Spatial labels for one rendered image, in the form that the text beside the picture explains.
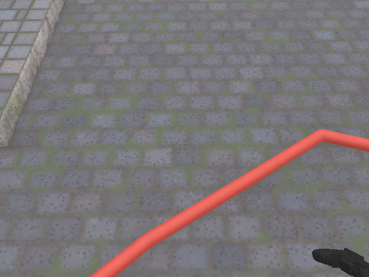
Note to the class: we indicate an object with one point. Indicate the robot right hand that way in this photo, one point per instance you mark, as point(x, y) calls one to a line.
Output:
point(347, 260)

